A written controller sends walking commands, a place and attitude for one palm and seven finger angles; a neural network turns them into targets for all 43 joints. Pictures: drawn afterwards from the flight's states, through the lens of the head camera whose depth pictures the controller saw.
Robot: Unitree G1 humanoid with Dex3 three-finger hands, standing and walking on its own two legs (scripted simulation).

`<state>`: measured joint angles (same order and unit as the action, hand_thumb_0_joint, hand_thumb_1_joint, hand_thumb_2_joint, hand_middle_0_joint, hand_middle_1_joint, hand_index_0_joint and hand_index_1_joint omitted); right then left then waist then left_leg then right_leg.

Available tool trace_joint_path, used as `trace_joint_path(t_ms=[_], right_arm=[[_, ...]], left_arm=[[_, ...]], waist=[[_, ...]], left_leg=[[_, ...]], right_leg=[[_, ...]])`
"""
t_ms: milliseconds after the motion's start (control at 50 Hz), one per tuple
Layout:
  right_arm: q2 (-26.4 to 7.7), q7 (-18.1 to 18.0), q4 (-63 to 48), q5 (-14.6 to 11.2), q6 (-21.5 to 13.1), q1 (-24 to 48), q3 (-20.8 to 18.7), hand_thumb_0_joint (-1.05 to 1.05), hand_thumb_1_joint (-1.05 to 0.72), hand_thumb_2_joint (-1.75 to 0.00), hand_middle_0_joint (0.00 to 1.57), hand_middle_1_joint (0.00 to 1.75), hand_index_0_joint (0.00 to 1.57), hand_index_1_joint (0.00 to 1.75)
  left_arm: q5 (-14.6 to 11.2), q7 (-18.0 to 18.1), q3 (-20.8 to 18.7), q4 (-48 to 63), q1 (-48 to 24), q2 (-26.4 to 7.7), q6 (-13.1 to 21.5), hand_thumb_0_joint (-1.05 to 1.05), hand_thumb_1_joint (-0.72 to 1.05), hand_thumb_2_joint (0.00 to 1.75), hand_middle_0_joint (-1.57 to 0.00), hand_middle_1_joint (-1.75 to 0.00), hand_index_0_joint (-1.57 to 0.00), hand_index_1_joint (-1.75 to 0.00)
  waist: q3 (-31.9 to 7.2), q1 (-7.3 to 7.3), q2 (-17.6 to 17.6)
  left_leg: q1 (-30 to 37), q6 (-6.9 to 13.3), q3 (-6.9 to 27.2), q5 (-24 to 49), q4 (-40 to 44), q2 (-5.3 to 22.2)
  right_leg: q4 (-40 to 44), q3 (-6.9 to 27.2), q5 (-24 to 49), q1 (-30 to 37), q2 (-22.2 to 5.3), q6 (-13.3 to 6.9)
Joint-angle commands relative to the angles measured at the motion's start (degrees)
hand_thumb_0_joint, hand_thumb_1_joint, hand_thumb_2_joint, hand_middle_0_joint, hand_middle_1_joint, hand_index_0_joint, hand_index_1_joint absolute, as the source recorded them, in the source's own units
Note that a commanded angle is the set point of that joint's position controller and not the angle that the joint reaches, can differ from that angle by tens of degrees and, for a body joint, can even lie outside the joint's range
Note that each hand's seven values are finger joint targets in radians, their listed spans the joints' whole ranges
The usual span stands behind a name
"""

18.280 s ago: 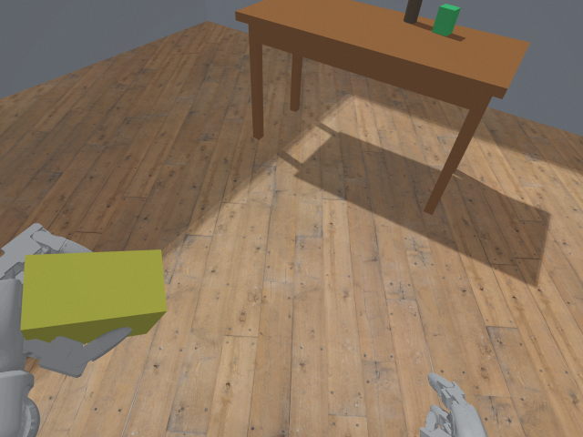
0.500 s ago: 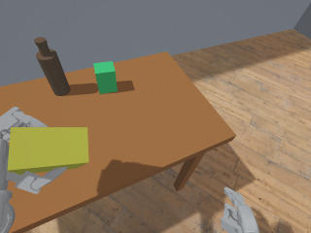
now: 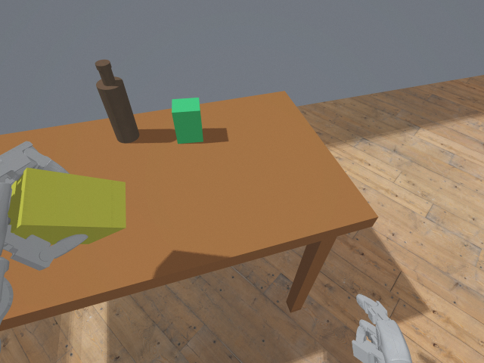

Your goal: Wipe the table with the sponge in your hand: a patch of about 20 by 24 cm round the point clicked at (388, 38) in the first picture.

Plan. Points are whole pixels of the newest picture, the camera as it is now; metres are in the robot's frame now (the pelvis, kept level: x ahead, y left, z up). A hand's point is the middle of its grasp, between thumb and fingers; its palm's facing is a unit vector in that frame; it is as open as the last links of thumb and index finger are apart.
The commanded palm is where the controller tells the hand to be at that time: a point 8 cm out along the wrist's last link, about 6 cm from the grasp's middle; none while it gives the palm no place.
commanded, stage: turn the palm down, sponge in hand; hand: left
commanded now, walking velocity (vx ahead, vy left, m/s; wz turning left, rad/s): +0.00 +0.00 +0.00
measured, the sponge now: (77, 213) +0.25 +0.27 +0.15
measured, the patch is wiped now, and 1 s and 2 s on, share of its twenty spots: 0.00 0.00 0.00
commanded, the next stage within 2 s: move the sponge above the wiping area in 1.72 s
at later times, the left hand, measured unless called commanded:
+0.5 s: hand (52, 215) +0.24 +0.30 +0.15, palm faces +0.27 -0.41 -0.87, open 10.1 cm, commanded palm +0.21 +0.29 +0.19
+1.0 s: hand (52, 221) +0.25 +0.32 +0.12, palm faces +0.07 -0.26 -0.96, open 10.1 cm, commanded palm +0.22 +0.31 +0.19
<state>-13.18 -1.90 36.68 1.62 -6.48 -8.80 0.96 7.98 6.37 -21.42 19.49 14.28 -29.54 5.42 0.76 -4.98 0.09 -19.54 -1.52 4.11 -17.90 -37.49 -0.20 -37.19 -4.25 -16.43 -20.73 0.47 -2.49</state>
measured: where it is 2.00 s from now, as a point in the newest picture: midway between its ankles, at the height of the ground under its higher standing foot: outside the picture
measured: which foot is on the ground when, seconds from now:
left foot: down 0.00-1.00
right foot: down 0.00-1.00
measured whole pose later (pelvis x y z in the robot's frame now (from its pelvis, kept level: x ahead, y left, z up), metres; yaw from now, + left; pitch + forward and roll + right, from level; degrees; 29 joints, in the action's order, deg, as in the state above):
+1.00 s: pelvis +0.02 +0.04 +0.01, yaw -1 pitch -1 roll +0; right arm -14.5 -5.2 33.7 -2.2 0.2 -4.1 3.8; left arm 39.4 -1.9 -2.2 17.4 11.7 -30.6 -23.1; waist 0.2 -7.1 -5.7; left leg -12.5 1.6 1.5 -16.4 -30.4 -2.0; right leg -29.5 -1.6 -14.2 -13.9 -1.3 0.3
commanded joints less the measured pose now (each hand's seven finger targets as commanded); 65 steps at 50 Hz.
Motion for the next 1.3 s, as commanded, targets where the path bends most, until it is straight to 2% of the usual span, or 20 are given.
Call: trace_joint_path(t_ms=[0, 80, 160, 200, 300, 320, 400, 500, 620, 700, 720, 820, 920, 1000, 1020, 1100, 1120, 1200, 1220, 1280], right_arm=[[-8.4, -2.65, -9.03, -2.42, -1.25, 6.37, -1.93, 0.0, -0.9, -0.9, 0.2, 0.3, 0.2, 0.3], [-8.63, -4.54, -11.8, -3.07, 0.01, 7.88, -1.65, 0.0, -0.9, -0.9, 0.2, 0.3, 0.2, 0.3], [-7.14, -4.29, -12.82, -2.11, -0.59, 7.95, -2.29, 0.0, -0.9, -0.9, 0.2, 0.3, 0.2, 0.3], [-6.65, -3.72, -12.94, -2.02, -1.09, 7.79, -2.74, 0.0, -0.9, -0.9, 0.2, 0.3, 0.2, 0.3], [-7.71, -2.39, -12.61, -2.72, -0.05, 4.12, -4.05, 0.0, -0.9, -0.9, 0.2, 0.3, 0.2, 0.3], [-7.93, -2.46, -12.96, -2.72, 0.54, 3.3, -4.19, 0.0, -0.9, -0.9, 0.2, 0.3, 0.2, 0.3], [-9.27, -3.77, -13.43, -3.86, 2.05, 4.12, -4.04, 0.0, -0.9, -0.9, 0.2, 0.3, 0.2, 0.3], [-7.69, -5.45, -15.44, -4.36, 0.58, 7.7, -2.24, 0.0, -0.9, -0.9, 0.2, 0.3, 0.2, 0.3], [-6.65, -5.45, -14.0, -2.45, -0.63, 6.8, -1.68, 0.0, -0.9, -0.9, 0.2, 0.3, 0.2, 0.3], [-6.89, -3.99, -12.41, -3.26, 1.22, 9.43, -1.47, 0.0, -0.9, -0.9, 0.2, 0.3, 0.2, 0.3], [-6.78, -3.73, -12.66, -3.26, 1.88, 8.89, -1.34, 0.0, -0.9, -0.9, 0.2, 0.3, 0.2, 0.3], [-7.6, -3.47, -13.22, -4.24, 3.94, 13.29, 0.17, 0.0, -0.9, -0.9, 0.2, 0.3, 0.2, 0.3], [-6.73, -4.27, -13.86, -4.19, 3.14, 15.0, 0.88, 0.0, -0.9, -0.9, 0.2, 0.3, 0.2, 0.3], [-6.19, -3.96, -12.51, -2.6, 2.12, 16.54, 0.89, 0.0, -0.9, -0.9, 0.2, 0.3, 0.2, 0.3], [-5.67, -3.8, -12.2, -2.17, 2.01, 15.31, 0.93, 0.0, -0.9, -0.9, 0.2, 0.3, 0.2, 0.3], [-6.15, -2.28, -9.22, -2.32, 3.23, 16.82, 0.5, 0.0, -0.9, -0.9, 0.2, 0.3, 0.2, 0.3], [-5.88, -1.91, -9.13, -2.56, 3.61, 16.29, 0.42, 0.0, -0.9, -0.9, 0.2, 0.3, 0.2, 0.3], [-6.79, -1.34, -9.03, -3.91, 4.45, 21.3, 0.6, 0.0, -0.9, -0.9, 0.2, 0.3, 0.2, 0.3], [-6.96, -1.42, -9.62, -4.09, 4.51, 20.15, 0.47, 0.0, -0.9, -0.9, 0.2, 0.3, 0.2, 0.3], [-7.06, -1.92, -9.99, -4.44, 4.44, 20.15, 0.42, 0.0, -0.9, -0.9, 0.2, 0.3, 0.2, 0.3]], left_arm=[[2.15, -2.22, -3.81, -1.12, -11.43, -16.0, -7.81, 0.0, 0.1, 1.3, -1.2, -1.6, -1.2, -1.6], [3.65, -8.44, -0.16, -0.14, -15.11, -18.24, -12.28, 0.0, 0.1, 1.3, -1.2, -1.6, -1.2, -1.6], [4.22, -8.13, -5.87, 7.58, -10.05, -19.96, -4.06, 0.0, 0.1, 1.3, -1.2, -1.6, -1.2, -1.6], [4.33, -5.79, -12.73, 11.66, -5.63, -24.86, -0.6, 0.0, 0.1, 1.3, -1.2, -1.6, -1.2, -1.6], [6.09, 0.79, -14.24, 9.91, 5.02, -21.38, -3.34, 0.0, 0.1, 1.3, -1.2, -1.6, -1.2, -1.6], [6.38, 1.23, -10.47, 10.81, 4.89, -18.08, -5.25, 0.0, 0.1, 1.3, -1.2, -1.6, -1.2, -1.6], [9.53, 0.55, -6.88, 7.61, 3.85, -18.55, -13.5, 0.0, 0.1, 1.3, -1.2, -1.6, -1.2, -1.6], [15.06, -2.52, 0.74, 15.7, -4.12, -17.21, -13.38, 0.0, 0.1, 1.3, -1.2, -1.6, -1.2, -1.6], [23.1, 0.49, -0.53, 18.16, -4.16, -19.31, -10.85, 0.0, 0.1, 1.3, -1.2, -1.6, -1.2, -1.6], [25.29, 2.88, -3.15, 11.37, -2.69, -19.62, -17.36, 0.0, 0.1, 1.3, -1.2, -1.6, -1.2, -1.6], [25.08, 2.65, 0.69, 11.41, -4.36, -16.1, -19.18, 0.0, 0.1, 1.3, -1.2, -1.6, -1.2, -1.6], [27.47, -2.11, 8.93, 6.86, -7.7, -12.71, -27.73, 0.0, 0.1, 1.3, -1.2, -1.6, -1.2, -1.6], [33.58, -7.37, 16.5, 11.91, -15.45, -11.13, -26.44, 0.0, 0.1, 1.3, -1.2, -1.6, -1.2, -1.6], [39.05, -5.39, 8.13, 16.22, -16.32, -19.07, -21.75, 0.0, 0.1, 1.3, -1.2, -1.6, -1.2, -1.6], [40.5, -4.45, 9.25, 16.32, -16.77, -17.41, -20.95, 0.0, 0.1, 1.3, -1.2, -1.6, -1.2, -1.6], [41.6, -0.24, 3.72, 9.0, -14.01, -19.45, -23.82, 0.0, 0.1, 1.3, -1.2, -1.6, -1.2, -1.6], [41.07, 0.04, 8.01, 8.01, -15.64, -14.68, -25.32, 0.0, 0.1, 1.3, -1.2, -1.6, -1.2, -1.6], [40.25, -1.69, 12.35, 2.41, -14.75, -11.45, -32.02, 0.0, 0.1, 1.3, -1.2, -1.6, -1.2, -1.6], [39.73, -3.14, 17.05, 3.4, -15.42, -7.84, -32.76, 0.0, 0.1, 1.3, -1.2, -1.6, -1.2, -1.6], [40.69, -6.27, 20.62, 4.03, -16.61, -7.51, -32.74, 0.0, 0.1, 1.3, -1.2, -1.6, -1.2, -1.6]], waist=[[-4.31, 3.38, -8.25], [-3.46, 2.7, 0.48], [-8.16, 0.49, 4.58], [-12.14, -1.92, 1.62], [-13.11, -1.9, -4.96], [-12.72, -1.36, -4.81], [-8.4, 0.14, -0.8], [-9.14, 1.68, -1.26], [-13.24, -0.45, -5.54], [-10.54, -2.45, -8.96], [-11.0, -1.99, -7.59], [-6.3, -0.92, -3.9], [-8.62, 0.06, -4.43], [-14.26, -2.64, -6.83], [-16.05, -2.77, -7.74], [-12.97, -4.46, -10.85], [-12.98, -3.61, -8.97], [-8.62, -3.11, -6.75], [-9.09, -2.08, -5.76], [-8.96, -1.23, -2.6]], left_leg=[[-1.0, 2.85, -4.68, -4.05, 7.09, -1.67], [-2.33, 3.19, -4.58, -2.74, 5.06, -1.19], [-2.13, 2.94, -3.69, 1.78, 2.38, -0.61], [-1.76, 2.53, -3.9, 4.58, 1.04, -0.65], [-1.92, 2.28, -4.95, 10.78, 0.67, -0.47], [-2.18, 2.31, -5.38, 11.8, 0.93, -0.1], [-2.14, 2.96, -5.34, 11.53, 1.7, -0.16], [2.67, 4.23, -4.23, 9.43, 2.98, -0.53], [5.14, 3.67, -2.39, 12.69, 5.35, -0.03], [3.92, 2.02, -1.93, 15.66, 7.93, 0.58], [3.95, 1.9, -2.35, 16.03, 8.47, 0.82], [4.09, 2.33, -1.42, 13.12, 11.68, 1.03], [7.92, 3.83, 0.11, 8.44, 14.03, 1.15], [10.24, 3.88, 2.28, 13.17, 14.82, 1.51], [10.72, 3.77, 1.68, 16.65, 14.09, 1.45], [10.39, 2.06, 2.38, 23.08, 14.24, 1.41], [10.21, 1.92, 1.19, 24.33, 13.97, 1.45], [8.92, 1.95, 0.53, 19.58, 15.36, 0.44], [9.09, 2.38, -0.22, 18.93, 15.25, 0.5], [9.55, 3.42, 0.53, 15.61, 16.17, 0.14]], right_leg=[[11.43, 5.16, -6.6, 2.38, -1.8, 1.58], [14.95, 10.04, -15.83, 4.21, -4.28, 2.58], [12.83, 11.02, -13.18, 5.53, -4.48, 2.59], [11.21, 12.21, -9.64, 7.71, -4.45, 2.19], [6.13, 9.27, 8.12, 7.83, -3.63, 1.65], [5.23, 7.85, 11.05, 7.91, -3.85, 1.81], [6.1, 7.51, 11.68, 6.25, -2.98, 2.34], [7.55, 6.2, 6.68, 3.45, -2.17, 2.72], [6.61, 3.61, 7.37, 5.6, -1.57, 1.18], [7.72, 4.25, 8.86, 8.19, -0.95, 0.03], [7.94, 3.0, 9.64, 8.99, -1.24, 0.32], [10.61, 2.56, 7.34, 8.87, -0.97, 0.32], [11.43, 2.93, 4.63, 9.44, -0.52, 0.09], [10.63, 5.7, 8.11, 14.44, 0.65, -0.99], [10.22, 4.08, 9.69, 15.08, 0.13, -0.96], [12.26, 6.92, 11.99, 15.27, 0.58, -2.29], [12.38, 4.68, 13.11, 14.89, -0.32, -1.8], [13.99, 6.13, 11.44, 13.99, -0.25, -1.87], [14.07, 4.27, 11.93, 14.21, -0.8, -1.28], [14.79, 4.82, 10.07, 14.01, -1.01, -0.79]])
